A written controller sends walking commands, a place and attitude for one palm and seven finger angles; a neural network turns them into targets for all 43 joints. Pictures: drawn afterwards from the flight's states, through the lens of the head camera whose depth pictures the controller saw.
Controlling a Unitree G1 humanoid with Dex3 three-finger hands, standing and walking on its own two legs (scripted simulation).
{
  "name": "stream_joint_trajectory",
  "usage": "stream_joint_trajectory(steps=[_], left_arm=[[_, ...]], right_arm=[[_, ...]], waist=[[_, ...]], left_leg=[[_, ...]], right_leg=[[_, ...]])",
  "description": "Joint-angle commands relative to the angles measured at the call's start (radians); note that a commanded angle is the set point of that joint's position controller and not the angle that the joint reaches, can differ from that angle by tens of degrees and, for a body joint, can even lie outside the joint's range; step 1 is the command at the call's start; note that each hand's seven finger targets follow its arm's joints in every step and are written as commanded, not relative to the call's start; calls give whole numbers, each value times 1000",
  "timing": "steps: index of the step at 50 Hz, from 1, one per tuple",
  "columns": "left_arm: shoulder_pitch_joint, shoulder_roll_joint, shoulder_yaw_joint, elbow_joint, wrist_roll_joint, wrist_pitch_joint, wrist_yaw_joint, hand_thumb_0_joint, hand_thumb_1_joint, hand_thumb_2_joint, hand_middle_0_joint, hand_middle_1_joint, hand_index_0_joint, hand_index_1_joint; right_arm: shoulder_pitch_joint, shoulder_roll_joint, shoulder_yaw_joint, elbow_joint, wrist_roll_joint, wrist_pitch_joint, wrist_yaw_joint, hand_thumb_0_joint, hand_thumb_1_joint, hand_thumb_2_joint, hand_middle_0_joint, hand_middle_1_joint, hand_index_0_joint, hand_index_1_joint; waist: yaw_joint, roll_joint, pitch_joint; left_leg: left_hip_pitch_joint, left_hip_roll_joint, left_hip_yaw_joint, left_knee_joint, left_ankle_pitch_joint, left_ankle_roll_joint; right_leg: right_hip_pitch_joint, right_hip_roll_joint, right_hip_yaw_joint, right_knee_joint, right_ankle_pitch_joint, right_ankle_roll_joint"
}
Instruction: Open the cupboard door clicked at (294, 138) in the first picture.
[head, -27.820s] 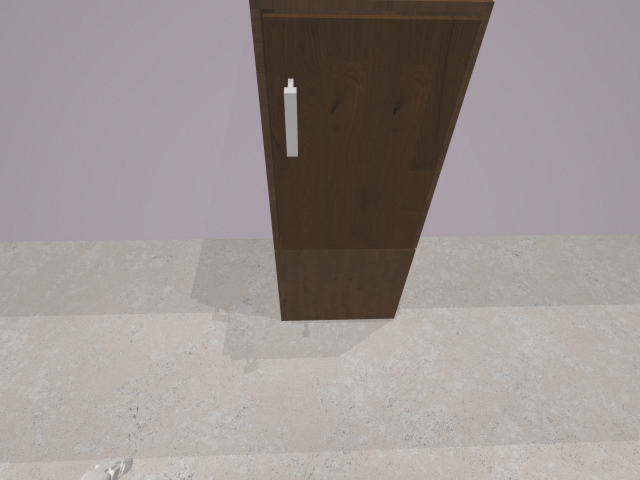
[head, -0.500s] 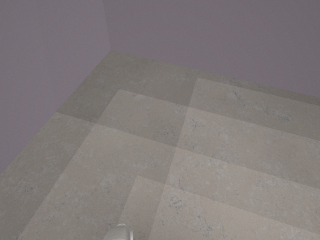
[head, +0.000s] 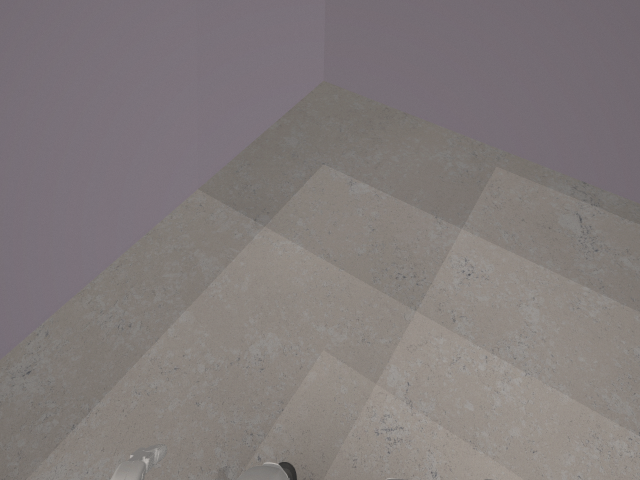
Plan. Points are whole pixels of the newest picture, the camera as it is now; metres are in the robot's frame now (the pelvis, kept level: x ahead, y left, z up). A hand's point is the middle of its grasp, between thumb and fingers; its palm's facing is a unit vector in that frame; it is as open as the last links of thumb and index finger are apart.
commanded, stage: turn to face it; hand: left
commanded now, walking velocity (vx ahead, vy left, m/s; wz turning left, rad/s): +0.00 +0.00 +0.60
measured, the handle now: out of the picture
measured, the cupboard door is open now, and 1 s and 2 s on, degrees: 50 50 50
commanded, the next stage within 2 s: none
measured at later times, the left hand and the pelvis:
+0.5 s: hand out of the picture +0.00 +0.20 -0.18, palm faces +0.35 -0.91 -0.24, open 7.4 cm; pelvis +0.03 -0.02 -0.01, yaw +20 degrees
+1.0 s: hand out of the picture +0.00 +0.15 -0.16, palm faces +0.60 -0.77 -0.22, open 7.4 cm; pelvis +0.06 -0.04 +0.01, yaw +38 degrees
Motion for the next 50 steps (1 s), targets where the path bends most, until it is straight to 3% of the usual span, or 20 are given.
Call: stream_joint_trajectory(steps=[1, 2, 4, 7, 14, 17, 18, 19, 20, 21, 24, 32, 34, 35, 36, 37, 38, 41, 47, 50], left_arm=[[224, 176, 45, -27, 19, -35, 22, 0, 900, 900, -200, -300, -200, -300], [186, 253, 51, -50, 27, -36, 27, 0, 900, 900, -200, -300, -200, -300], [39, 171, 31, -88, 16, -41, 36, 0, 900, 900, -200, -300, -200, -300], [33, 128, 12, -84, 9, -50, 27, 0, 900, 900, -200, -300, -200, -300], [190, 194, 33, -27, 18, -47, 24, 0, 900, 900, -200, -300, -200, -300], [165, 213, 40, -33, 8, -48, 18, 0, 900, 900, -200, -300, -200, -300], [140, 209, 39, -39, 1, -46, 15, 0, 900, 900, -200, -300, -200, -300], [127, 162, 31, -65, -4, -44, 9, 0, 900, 900, -200, -300, -200, -300], [64, 87, 6, -116, -10, -39, 6, 0, 900, 900, -200, -300, -200, -300], [15, 119, 10, -132, 0, -20, 16, 0, 900, 900, -200, -300, -200, -300], [17, 104, 18, -90, 4, -8, 9, 0, 900, 900, -200, -300, -200, -300], [76, 80, 15, -77, 1, -14, 0, 0, 900, 900, -200, -300, -200, -300], [151, 99, 22, -64, 2, -24, 3, 0, 900, 900, -200, -300, -200, -300], [186, 133, 31, -59, 6, -35, 9, 0, 900, 900, -200, -300, -200, -300], [204, 228, 50, -60, 23, -47, 19, 0, 900, 900, -200, -300, -200, -300], [193, 267, 48, -72, 20, -45, 23, 0, 900, 900, -200, -300, -200, -300], [142, 227, 35, -82, 15, -45, 26, 0, 900, 900, -200, -300, -200, -300], [22, 140, 13, -108, 9, -44, 26, 0, 900, 900, -200, -300, -200, -300], [153, 182, 28, -64, 16, -48, 25, 0, 900, 900, -200, -300, -200, -300], [160, 205, 40, -53, 17, -45, 22, 0, 900, 900, -200, -300, -200, -300]], right_arm=[[-40, -131, -58, -108, 21, -3, -6, 0, -900, -900, 200, 300, 200, 300], [-76, -104, -52, -135, 19, -8, 0, 0, -900, -900, 200, 300, 200, 300], [-28, -138, -61, -110, 10, 4, 11, 0, -900, -900, 200, 300, 200, 300], [-20, -105, -45, -76, 12, 15, 20, 0, -900, -900, 200, 300, 200, 300], [-131, -73, -15, -99, 22, 1, 25, 0, -900, -900, 200, 300, 200, 300], [-49, -106, -20, -79, 18, -6, 17, 0, -900, -900, 200, 300, 200, 300], [29, -140, -29, -58, 14, -11, 15, 0, -900, -900, 200, 300, 200, 300], [93, -229, -54, -46, 7, -18, 10, 0, -900, -900, 200, 300, 200, 300], [178, -328, -79, -33, 10, -19, 0, 0, -900, -900, 200, 300, 200, 300], [207, -326, -74, -9, 15, -12, -7, 0, -900, -900, 200, 300, 200, 300], [9, -247, -54, -63, 6, -18, -25, 0, -900, -900, 200, 300, 200, 300], [-35, -240, -58, -90, 2, -11, -18, 0, -900, -900, 200, 300, 200, 300], [-71, -233, -60, -102, 9, -7, -16, 0, -900, -900, 200, 300, 200, 300], [-74, -195, -58, -111, 17, -7, -13, 0, -900, -900, 200, 300, 200, 300], [-53, -125, -48, -128, 26, -8, -7, 0, -900, -900, 200, 300, 200, 300], [-83, -142, -50, -140, 19, -8, -2, 0, -900, -900, 200, 300, 200, 300], [-63, -151, -51, -130, 14, -3, 4, 0, -900, -900, 200, 300, 200, 300], [-31, -131, -49, -78, 11, 19, 17, 0, -900, -900, 200, 300, 200, 300], [-108, -72, -18, -89, 21, 10, 25, 0, -900, -900, 200, 300, 200, 300], [-77, -78, -16, -89, 25, -2, 23, 0, -900, -900, 200, 300, 200, 300]], waist=[[88, -147, -144], [100, -382, -83], [13, -207, -53], [0, -243, -67], [85, -255, -112], [33, -227, -141], [-16, -180, -181], [-52, 43, -238], [-100, 298, -258], [-95, 153, -253], [-17, 189, -120], [19, 163, -116], [63, 131, -121], [83, 21, -133], [93, -266, -145], [103, -355, -126], [67, -248, -101], [2, -251, -50], [70, -219, -107], [64, -236, -138]], left_leg=[[-216, 25, -114, 103, -260, -5], [-298, -66, 57, 403, -435, -65], [-220, 20, -6, 648, -351, -48], [-210, 47, 63, 656, -266, -85], [-62, 19, 186, 218, -301, -75], [117, -9, 212, 38, -162, -51], [263, 12, 190, -62, -13, -34], [473, 187, -25, -80, 265, 41], [557, 447, -379, -95, 769, 216], [511, 470, -325, -84, 703, 261], [275, 300, -188, -146, 248, 163], [154, 216, -204, -129, 142, 127], [63, 177, -197, -59, 92, 92], [-28, 116, -168, 24, -20, 47], [-189, -23, -9, 264, -284, -33], [-192, -35, 28, 535, -497, -52], [-180, 10, -20, 663, -437, -42], [-165, 58, 30, 743, -280, -74], [-69, 37, 153, 329, -310, -87], [25, 25, 185, 152, -279, -68]], right_leg=[[384, -202, 216, -471, -18, -90], [289, -465, 462, -552, 29, -200], [139, -409, 275, -495, 166, -222], [246, -281, 36, -371, 571, -172], [421, -307, -46, -231, 886, -155], [345, -300, -106, -117, 897, -111], [265, -292, -140, 1, 817, -76], [35, -208, -174, 196, 471, -19], [-214, -80, -129, 414, -273, 33], [-234, -97, 4, 475, -282, 13], [-192, -99, 29, 414, -96, 15], [43, 6, -35, 22, -5, 7], [196, 17, -45, -170, 127, 2], [313, -47, 14, -320, 167, -13], [405, -316, 304, -452, 173, -99], [290, -483, 440, -481, 271, -205], [229, -446, 338, -459, 254, -231], [173, -307, 94, -422, 347, -171], [363, -315, -53, -303, 714, -166], [370, -339, -76, -232, 742, -157]])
